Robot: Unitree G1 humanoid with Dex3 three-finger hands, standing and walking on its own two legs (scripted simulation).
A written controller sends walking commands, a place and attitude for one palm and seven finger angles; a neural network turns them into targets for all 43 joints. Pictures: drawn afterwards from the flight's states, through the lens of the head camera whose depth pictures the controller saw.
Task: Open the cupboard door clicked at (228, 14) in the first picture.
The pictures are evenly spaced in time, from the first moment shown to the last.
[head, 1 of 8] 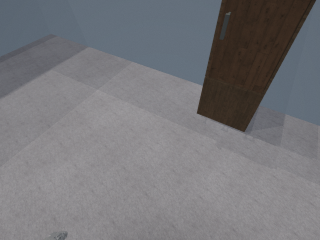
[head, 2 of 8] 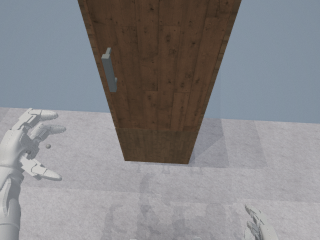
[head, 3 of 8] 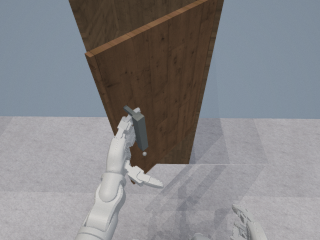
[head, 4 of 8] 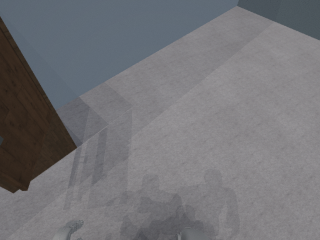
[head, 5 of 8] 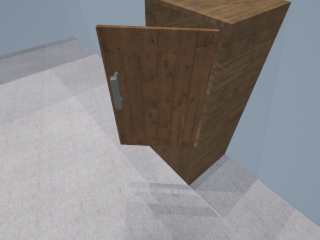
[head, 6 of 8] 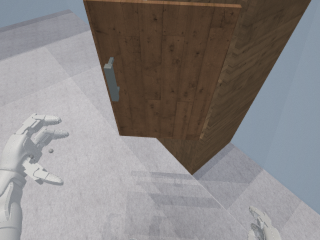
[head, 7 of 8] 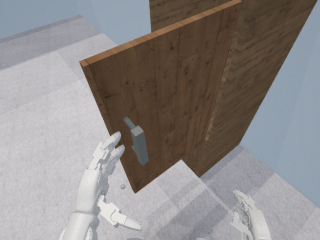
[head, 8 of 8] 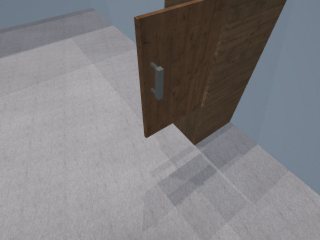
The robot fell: no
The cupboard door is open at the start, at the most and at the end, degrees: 0 91 90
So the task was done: yes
